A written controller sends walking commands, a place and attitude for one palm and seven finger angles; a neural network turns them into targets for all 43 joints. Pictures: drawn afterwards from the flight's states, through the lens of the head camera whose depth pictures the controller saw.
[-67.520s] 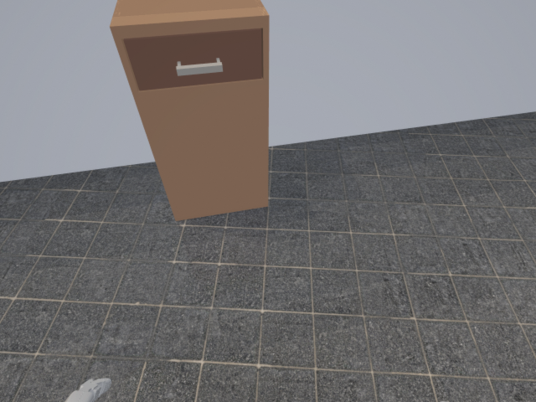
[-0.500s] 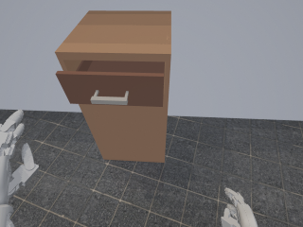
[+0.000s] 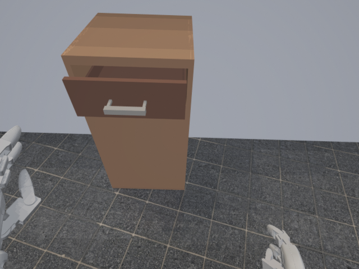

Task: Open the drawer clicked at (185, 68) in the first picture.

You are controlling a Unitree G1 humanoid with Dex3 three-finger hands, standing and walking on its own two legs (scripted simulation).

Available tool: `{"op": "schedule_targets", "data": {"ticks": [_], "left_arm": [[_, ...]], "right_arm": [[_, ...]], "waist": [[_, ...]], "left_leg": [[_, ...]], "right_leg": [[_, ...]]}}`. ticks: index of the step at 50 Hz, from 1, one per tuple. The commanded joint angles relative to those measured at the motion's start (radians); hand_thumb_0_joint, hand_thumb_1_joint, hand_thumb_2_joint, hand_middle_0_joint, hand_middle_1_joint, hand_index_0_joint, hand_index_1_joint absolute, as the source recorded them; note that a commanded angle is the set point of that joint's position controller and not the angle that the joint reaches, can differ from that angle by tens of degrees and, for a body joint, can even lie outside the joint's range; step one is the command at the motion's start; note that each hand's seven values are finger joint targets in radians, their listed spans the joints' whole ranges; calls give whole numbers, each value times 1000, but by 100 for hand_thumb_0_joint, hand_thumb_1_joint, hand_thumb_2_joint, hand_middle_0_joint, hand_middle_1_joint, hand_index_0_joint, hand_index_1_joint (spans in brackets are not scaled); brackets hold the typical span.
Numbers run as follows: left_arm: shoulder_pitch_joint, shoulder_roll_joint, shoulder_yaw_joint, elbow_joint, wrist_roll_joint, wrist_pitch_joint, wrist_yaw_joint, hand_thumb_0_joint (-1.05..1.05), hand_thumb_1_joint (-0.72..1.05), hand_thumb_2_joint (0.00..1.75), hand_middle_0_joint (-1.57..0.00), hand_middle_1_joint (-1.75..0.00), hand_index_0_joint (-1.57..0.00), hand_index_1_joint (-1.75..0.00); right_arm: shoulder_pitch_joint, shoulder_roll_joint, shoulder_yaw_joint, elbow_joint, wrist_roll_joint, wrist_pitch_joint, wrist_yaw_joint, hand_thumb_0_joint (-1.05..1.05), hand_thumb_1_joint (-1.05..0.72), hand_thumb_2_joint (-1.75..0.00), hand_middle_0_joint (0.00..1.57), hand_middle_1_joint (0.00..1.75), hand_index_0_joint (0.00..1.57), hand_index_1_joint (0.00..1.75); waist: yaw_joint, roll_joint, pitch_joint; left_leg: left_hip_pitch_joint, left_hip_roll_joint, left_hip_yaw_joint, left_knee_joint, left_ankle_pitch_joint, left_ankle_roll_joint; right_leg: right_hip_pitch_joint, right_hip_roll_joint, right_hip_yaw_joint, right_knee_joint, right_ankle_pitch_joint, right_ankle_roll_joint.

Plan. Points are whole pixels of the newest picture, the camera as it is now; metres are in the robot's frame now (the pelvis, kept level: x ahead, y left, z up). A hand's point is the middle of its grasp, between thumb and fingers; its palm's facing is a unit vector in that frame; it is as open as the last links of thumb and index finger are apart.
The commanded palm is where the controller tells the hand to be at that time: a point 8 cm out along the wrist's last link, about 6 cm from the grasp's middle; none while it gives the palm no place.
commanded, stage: step back with the hand held close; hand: left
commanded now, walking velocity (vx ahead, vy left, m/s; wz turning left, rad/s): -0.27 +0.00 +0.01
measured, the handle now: (126, 106) +0.62 +0.21 +0.00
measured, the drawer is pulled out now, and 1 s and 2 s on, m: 0.09 0.09 0.09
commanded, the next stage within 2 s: stop stepping back and stand still in 0.54 s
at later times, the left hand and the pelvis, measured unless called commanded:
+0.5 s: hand out of the picture +0.07 +0.21 +0.16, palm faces +0.32 -0.83 -0.46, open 7.4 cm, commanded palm +0.01 +0.26 +0.18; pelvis -0.13 -0.01 +0.00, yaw -1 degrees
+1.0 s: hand out of the picture -0.08 +0.24 +0.17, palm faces +0.43 -0.78 -0.45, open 7.4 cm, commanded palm -0.12 +0.27 +0.18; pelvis -0.25 -0.01 +0.00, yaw +0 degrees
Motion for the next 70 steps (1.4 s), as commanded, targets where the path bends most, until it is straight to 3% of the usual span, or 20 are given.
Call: {"op": "schedule_targets", "data": {"ticks": [1,3,9,11,18,22,26,31,33,38,41,46,48,49,50,58,61,64,67,70], "left_arm": [[-25,174,97,-156,-7,-52,4,0,90,90,-20,-30,-20,-30],[-41,188,111,-160,-5,-49,1,0,90,90,-20,-30,-20,-30],[-27,211,134,-228,6,-76,6,0,90,90,-20,-30,-20,-30],[-49,179,108,-266,27,-76,25,0,90,90,-20,-30,-20,-30],[35,170,94,-242,-8,-48,35,0,90,90,-20,-30,-20,-30],[-54,245,159,-188,-14,-82,16,0,90,90,-20,-30,-20,-30],[29,247,176,-175,-3,-50,-10,0,90,90,-20,-30,-20,-30],[-7,218,112,-211,-18,-64,-21,0,90,90,-20,-30,-20,-30],[43,235,134,-215,-11,-77,-20,0,90,90,-20,-30,-20,-30],[74,234,171,-338,5,-71,18,0,90,90,-20,-30,-20,-30],[95,188,136,-285,10,-50,39,0,90,90,-20,-30,-20,-30],[23,169,86,-145,11,-7,39,0,90,90,-20,-30,-20,-30],[-76,200,90,-132,6,2,21,0,90,90,-20,-30,-20,-30],[-132,202,106,-142,-7,5,20,0,90,90,-20,-30,-20,-30],[-206,229,116,-186,-8,-13,12,0,90,90,-20,-30,-20,-30],[-126,198,94,-177,-2,-45,4,0,90,90,-20,-30,-20,-30],[-99,224,135,-274,-7,-74,10,0,90,90,-20,-30,-20,-30],[-48,242,168,-246,-11,-68,2,0,90,90,-20,-30,-20,-30],[-5,202,148,-213,-9,-57,-1,0,90,90,-20,-30,-20,-30],[23,206,152,-201,-20,-63,-8,0,90,90,-20,-30,-20,-30]], "right_arm": [[-59,-115,-61,-147,37,-31,-4,0,-90,-90,20,30,20,30],[-83,-100,-48,-156,36,-29,-8,0,-90,-90,20,30,20,30],[-102,-143,-49,-160,20,-51,-18,0,-90,-90,20,30,20,30],[-67,-142,-54,-150,-19,-76,-27,0,-90,-90,20,30,20,30],[-68,-143,-54,-87,-20,-117,-18,0,-90,-90,20,30,20,30],[-120,-100,-50,-97,28,-64,-2,0,-90,-90,20,30,20,30],[-147,-73,-47,-126,43,-25,-5,0,-90,-90,20,30,20,30],[-116,-100,-40,-123,40,6,-20,0,-90,-90,20,30,20,30],[-78,-139,-68,-135,47,-4,-13,0,-90,-90,20,30,20,30],[-68,-138,-52,-161,-8,-79,-26,0,-90,-90,20,30,20,30],[-27,-122,-46,-144,9,-105,-27,0,-90,-90,20,30,20,30],[-45,-138,-46,-107,-6,-81,-45,0,-90,-90,20,30,20,30],[-63,-138,-58,-97,0,-50,-46,0,-90,-90,20,30,20,30],[-79,-154,-59,-80,-5,-40,-47,0,-90,-90,20,30,20,30],[-76,-154,-62,-73,7,-43,-42,0,-90,-90,20,30,20,30],[-62,-104,-27,-90,24,-98,-44,0,-90,-90,20,30,20,30],[-40,-138,-31,-118,28,-109,-39,0,-90,-90,20,30,20,30],[-31,-116,-29,-96,22,-126,-22,0,-90,-90,20,30,20,30],[-44,-133,-30,-96,37,-127,-4,0,-90,-90,20,30,20,30],[-50,-120,-39,-119,41,-110,10,0,-90,-90,20,30,20,30]], "waist": [[-4,-181,-49],[-6,-209,-10],[13,215,-37],[4,193,-14],[6,110,-91],[6,-180,-98],[18,-191,-160],[-23,-29,-71],[1,100,-150],[-4,241,-80],[-6,182,-37],[-1,77,18],[-20,-223,35],[-13,-255,82],[-11,-214,62],[-1,-69,89],[-1,242,14],[-2,155,36],[9,123,29],[-10,-141,6]], "left_leg": [[40,-11,-34,157,-130,-8],[63,-1,-20,51,-83,-1],[-166,194,-205,-380,-76,76],[-266,250,-268,-440,-111,105],[63,204,-222,-258,251,68],[0,-7,16,106,-80,-27],[-127,-36,15,229,-169,-37],[74,-11,7,-213,165,-21],[169,157,-127,-241,477,35],[-41,221,-262,-438,-27,71],[-41,191,-212,-461,-332,83],[-80,91,-116,-374,-357,-36],[13,-7,-32,119,-165,-36],[-55,-25,-38,286,-106,-30],[-95,-7,-21,365,-60,-29],[134,20,101,-141,-59,18],[294,240,-242,-256,57,114],[157,300,-278,-329,110,148],[43,220,-57,-206,128,79],[-27,36,59,28,-73,-2]], "right_leg": [[-59,-301,286,-263,130,-103],[-91,-255,219,-256,57,-78],[141,-16,38,92,-22,40],[170,26,40,265,-114,42],[45,0,47,-57,-93,34],[13,-295,288,-241,569,0],[192,-281,192,-112,952,18],[105,-145,107,-102,585,18],[67,-49,66,-21,170,68],[80,23,36,238,-200,39],[55,4,4,208,-194,46],[186,-1,-70,-134,-225,-4],[-73,-248,298,-356,-406,-129],[-134,-359,421,-423,-398,-175],[-83,-363,376,-383,-299,-180],[-44,-222,168,-223,-248,-111],[-162,-58,12,130,-110,15],[-103,-61,-7,248,-265,33],[94,-63,-41,14,-82,37],[111,-230,255,-210,74,-41]]}}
